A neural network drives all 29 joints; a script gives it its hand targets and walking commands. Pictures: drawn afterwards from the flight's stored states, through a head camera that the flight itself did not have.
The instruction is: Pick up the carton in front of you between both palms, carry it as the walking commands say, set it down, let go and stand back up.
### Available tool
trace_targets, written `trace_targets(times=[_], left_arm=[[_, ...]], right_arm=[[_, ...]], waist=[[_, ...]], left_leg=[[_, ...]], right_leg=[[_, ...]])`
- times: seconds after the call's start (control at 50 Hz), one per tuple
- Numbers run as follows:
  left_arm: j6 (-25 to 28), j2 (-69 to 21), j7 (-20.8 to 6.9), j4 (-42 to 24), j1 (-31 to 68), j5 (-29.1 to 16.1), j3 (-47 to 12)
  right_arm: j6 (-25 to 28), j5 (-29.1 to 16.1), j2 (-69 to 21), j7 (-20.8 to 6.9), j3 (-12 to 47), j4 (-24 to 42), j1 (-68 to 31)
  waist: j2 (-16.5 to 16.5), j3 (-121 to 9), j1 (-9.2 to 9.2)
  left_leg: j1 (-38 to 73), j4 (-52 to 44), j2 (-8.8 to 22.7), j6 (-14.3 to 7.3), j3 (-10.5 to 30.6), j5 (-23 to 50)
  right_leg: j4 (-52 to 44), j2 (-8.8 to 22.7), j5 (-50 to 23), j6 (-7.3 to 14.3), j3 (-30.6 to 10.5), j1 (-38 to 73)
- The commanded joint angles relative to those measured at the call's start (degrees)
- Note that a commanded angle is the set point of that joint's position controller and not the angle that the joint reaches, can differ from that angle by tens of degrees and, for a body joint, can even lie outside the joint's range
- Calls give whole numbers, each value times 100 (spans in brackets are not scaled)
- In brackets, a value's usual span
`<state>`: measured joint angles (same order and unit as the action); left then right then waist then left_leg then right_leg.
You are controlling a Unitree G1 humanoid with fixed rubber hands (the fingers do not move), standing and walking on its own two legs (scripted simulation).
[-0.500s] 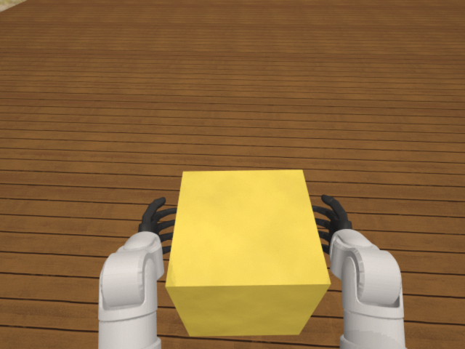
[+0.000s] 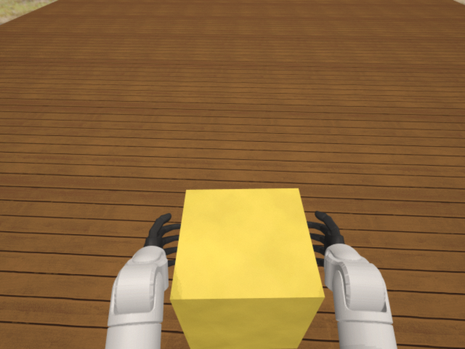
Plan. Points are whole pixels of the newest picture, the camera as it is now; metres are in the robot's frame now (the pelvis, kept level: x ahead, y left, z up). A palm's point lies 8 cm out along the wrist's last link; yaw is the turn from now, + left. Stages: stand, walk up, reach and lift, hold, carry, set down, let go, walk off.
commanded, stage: carry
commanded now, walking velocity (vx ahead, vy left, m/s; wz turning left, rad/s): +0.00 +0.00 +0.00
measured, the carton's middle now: (243, 271) +0.28 +0.00 -0.02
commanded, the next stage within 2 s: hold in 0.76 s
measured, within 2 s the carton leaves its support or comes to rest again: neither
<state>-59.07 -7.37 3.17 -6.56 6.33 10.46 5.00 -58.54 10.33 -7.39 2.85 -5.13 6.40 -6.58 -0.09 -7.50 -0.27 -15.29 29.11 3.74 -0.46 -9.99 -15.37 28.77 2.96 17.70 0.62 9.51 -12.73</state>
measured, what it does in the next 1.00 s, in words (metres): stands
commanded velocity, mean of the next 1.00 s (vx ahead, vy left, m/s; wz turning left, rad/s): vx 0.00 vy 0.00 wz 0.00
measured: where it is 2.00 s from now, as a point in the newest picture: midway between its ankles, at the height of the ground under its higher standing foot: outside the picture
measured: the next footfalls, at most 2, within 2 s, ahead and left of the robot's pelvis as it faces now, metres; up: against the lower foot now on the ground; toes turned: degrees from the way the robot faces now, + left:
none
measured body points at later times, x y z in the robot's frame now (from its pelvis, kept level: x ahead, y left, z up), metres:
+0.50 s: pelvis -0.03 -0.01 +0.00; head -0.04 -0.01 +0.45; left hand +0.28 +0.15 +0.03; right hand +0.28 -0.16 +0.03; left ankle +0.00 +0.11 -0.74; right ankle -0.03 -0.10 -0.74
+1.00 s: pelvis -0.04 +0.00 +0.01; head -0.07 +0.00 +0.46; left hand +0.26 +0.13 +0.04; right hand +0.25 -0.17 +0.04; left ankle +0.00 +0.12 -0.74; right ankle -0.03 -0.11 -0.74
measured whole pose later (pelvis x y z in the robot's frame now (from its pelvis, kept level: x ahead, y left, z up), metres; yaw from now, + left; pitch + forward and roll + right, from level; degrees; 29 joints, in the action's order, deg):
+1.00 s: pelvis -0.04 +0.00 +0.01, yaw -3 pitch -7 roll +0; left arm -41.9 -8.1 1.2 11.1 11.8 14.7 9.5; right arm -41.2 14.7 -8.1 1.1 -9.8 -11.4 -12.0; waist 0.1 2.0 -0.1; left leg -5.2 22.1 0.7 0.6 0.5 -10.3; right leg 22.4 -0.7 11.8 1.3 1.8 -4.0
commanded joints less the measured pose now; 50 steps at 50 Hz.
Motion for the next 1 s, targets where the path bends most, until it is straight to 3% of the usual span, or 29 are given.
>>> trace_targets(times=[0.0, 0.22, 0.3, 0.44, 0.74, 0.76, 0.78, 0.8, 0.84, 0.9, 0.98], left_arm=[[497, -4862, -1360, -192, 2570, -1781, -3437], [1891, -4995, -1451, 1272, 3152, -1018, -2465], [2256, -5267, -1514, 1594, 3355, -943, -2399], [2098, -5429, -1519, 1232, 3132, -1195, -2822], [1925, -5262, -1494, 1126, 3092, -1202, -2803], [1890, -5362, -1544, 1077, 2582, -1173, -2705], [1971, -5142, -1505, 921, 2543, -1106, -2564], [1962, -5174, -1519, 873, 2690, -1039, -2623], [1992, -5159, -1488, 956, 2788, -1044, -2621], [2010, -5156, -1566, 1073, 3037, -1067, -2620], [2012, -5254, -1580, 1457, 3101, -943, -2411]], right_arm=[[456, -1767, -4876, -1358, 3441, 117, -2508], [1830, -968, -5004, -1425, 2429, -1369, -3006], [2192, -886, -5273, -1487, 2368, -1672, -3221], [2031, -1130, -5448, -1490, 2806, -1323, -3005], [1859, -1154, -5286, -1470, 2804, -1206, -2970], [1842, -1082, -5406, -1513, 2630, -1254, -2437], [1922, -973, -5201, -1472, 2607, -1059, -2433], [1928, -914, -5211, -1474, 2532, -1074, -2496], [1965, -958, -5206, -1434, 2523, -1229, -2588], [1978, -832, -5190, -1407, 2407, -1360, -2744], [1947, -949, -5338, -1524, 2479, -1504, -3109]], waist=[[18, -828, 7], [28, -948, 14], [15, -1098, 12], [9, -1290, 12], [4, -1167, 11], [-209, -636, 6], [-190, -972, 67], [-129, -853, -25], [-128, -813, 5], [-115, -639, -40], [-118, -420, 103]], left_leg=[[380, -437, 615, -42, 632, 1203], [335, -507, 607, -53, 654, 878], [377, -463, 605, -54, 653, 945], [446, -347, 608, -42, 639, 1244], [373, -343, 608, -13, 630, 1191], [1422, -547, -940, -95, 1416, 2297], [1448, -623, -871, -172, 1540, 2163], [1367, -692, -874, -154, 1540, 2340], [1516, -712, -893, -93, 1537, 2476], [1229, -800, -929, -23, 1495, 1868], [1185, -906, -908, -100, 1491, 1257]], right_leg=[[-474, 641, -1226, 39, -583, 96], [-536, 632, -917, 72, -618, 1], [-497, 636, -987, 89, -623, 38], [-387, 651, -1336, 92, -623, 140], [-408, 650, -1406, 110, -630, 92], [-721, -619, -2965, 105, -1554, 830], [-621, -508, -3202, 100, -1645, 1193], [-638, -584, -3227, 47, -1637, 1287], [-715, -625, -3168, 27, -1661, 1372], [-824, -665, -2580, -15, -1583, 1581], [-915, -643, -1851, -62, -1574, 1354]])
